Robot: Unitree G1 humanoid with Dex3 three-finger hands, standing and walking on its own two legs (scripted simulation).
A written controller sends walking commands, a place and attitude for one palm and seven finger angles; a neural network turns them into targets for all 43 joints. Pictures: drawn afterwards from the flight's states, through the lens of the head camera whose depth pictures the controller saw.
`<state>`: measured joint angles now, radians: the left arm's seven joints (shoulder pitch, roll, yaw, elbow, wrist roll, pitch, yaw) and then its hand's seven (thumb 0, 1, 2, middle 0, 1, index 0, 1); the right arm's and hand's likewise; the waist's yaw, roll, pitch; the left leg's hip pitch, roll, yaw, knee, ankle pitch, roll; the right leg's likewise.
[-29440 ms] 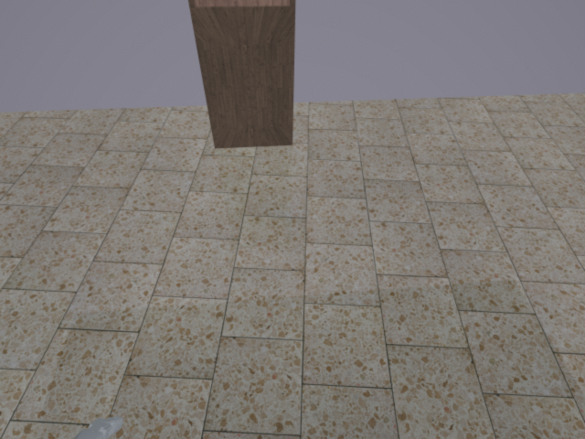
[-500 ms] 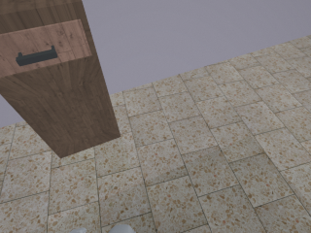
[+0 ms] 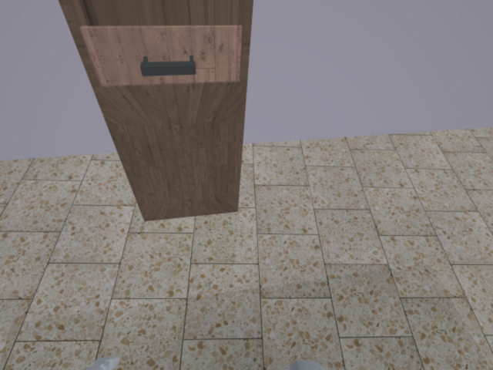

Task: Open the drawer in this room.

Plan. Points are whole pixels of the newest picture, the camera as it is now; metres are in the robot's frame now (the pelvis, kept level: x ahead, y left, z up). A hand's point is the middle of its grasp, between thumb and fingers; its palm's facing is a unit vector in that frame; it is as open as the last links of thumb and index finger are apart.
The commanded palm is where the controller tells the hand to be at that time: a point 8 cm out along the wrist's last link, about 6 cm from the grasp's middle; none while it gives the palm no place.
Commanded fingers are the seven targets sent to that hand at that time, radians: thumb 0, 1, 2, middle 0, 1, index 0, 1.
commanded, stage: turn to face it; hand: left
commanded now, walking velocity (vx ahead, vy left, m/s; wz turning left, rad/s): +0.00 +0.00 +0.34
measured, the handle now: (168, 63) +0.82 +0.25 +0.04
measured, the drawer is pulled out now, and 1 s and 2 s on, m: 0.00 0.00 0.00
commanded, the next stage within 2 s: take the last steps up to it in 0.26 s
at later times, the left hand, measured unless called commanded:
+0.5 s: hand out of the picture -0.01 +0.15 -0.16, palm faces +0.22 -0.95 -0.24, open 7.4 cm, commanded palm none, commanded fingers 0.00 0.90 0.90 -0.20 -0.30 -0.20 -0.30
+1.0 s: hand out of the picture +0.10 +0.16 -0.18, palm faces +0.14 -0.97 -0.19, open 7.4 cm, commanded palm none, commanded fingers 0.00 0.90 0.90 -0.20 -0.30 -0.20 -0.30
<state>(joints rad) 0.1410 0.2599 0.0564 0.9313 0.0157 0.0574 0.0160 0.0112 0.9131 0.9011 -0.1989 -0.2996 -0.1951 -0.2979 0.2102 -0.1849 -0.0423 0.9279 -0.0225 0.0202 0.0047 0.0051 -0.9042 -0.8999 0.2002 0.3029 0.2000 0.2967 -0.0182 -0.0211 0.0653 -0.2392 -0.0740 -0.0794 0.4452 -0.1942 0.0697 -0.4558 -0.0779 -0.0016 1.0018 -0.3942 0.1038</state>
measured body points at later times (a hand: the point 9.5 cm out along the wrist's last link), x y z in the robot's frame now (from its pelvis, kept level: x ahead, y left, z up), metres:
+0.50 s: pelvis -0.03 -0.05 +0.00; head -0.01 -0.06 +0.45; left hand -0.02 +0.19 -0.14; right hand +0.04 -0.30 -0.16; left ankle -0.09 +0.10 -0.69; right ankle -0.01 -0.16 -0.74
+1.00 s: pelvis +0.08 -0.04 -0.02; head +0.12 -0.04 +0.43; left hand +0.10 +0.21 -0.17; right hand +0.03 -0.26 -0.17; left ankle -0.09 +0.09 -0.74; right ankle +0.22 -0.14 -0.72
